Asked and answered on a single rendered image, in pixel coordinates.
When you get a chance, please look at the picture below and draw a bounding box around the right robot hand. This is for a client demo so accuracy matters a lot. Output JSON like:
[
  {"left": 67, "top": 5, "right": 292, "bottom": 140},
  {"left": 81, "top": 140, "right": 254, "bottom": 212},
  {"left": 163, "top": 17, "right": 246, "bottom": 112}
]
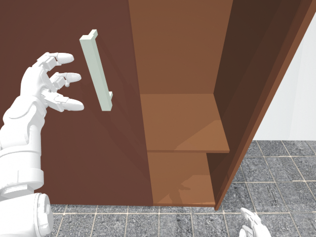
[{"left": 239, "top": 207, "right": 271, "bottom": 237}]

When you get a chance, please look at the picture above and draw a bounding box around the left robot hand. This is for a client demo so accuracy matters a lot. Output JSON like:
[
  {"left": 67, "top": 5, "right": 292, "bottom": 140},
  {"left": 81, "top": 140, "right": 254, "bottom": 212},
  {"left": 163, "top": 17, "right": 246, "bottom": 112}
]
[{"left": 20, "top": 52, "right": 84, "bottom": 112}]

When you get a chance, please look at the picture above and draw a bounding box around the robot left forearm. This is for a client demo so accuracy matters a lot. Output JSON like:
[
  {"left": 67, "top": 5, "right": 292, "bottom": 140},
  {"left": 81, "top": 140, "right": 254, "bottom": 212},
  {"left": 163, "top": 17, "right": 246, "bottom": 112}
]
[{"left": 0, "top": 95, "right": 47, "bottom": 201}]

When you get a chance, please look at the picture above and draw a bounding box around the wardrobe door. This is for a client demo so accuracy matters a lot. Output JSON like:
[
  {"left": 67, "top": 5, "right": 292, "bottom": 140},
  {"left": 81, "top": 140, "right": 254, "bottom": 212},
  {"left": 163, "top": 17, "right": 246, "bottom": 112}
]
[{"left": 0, "top": 0, "right": 153, "bottom": 206}]

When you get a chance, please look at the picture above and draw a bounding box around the robot left upper arm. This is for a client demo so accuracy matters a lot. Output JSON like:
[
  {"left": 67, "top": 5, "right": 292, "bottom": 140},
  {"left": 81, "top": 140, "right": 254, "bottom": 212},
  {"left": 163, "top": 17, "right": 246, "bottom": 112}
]
[{"left": 0, "top": 193, "right": 54, "bottom": 237}]

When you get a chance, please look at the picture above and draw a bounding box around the handle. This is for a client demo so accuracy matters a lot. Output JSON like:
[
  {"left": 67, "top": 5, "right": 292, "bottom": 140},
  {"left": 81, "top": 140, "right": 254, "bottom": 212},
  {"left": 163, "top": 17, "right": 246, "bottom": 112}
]
[{"left": 79, "top": 30, "right": 113, "bottom": 111}]

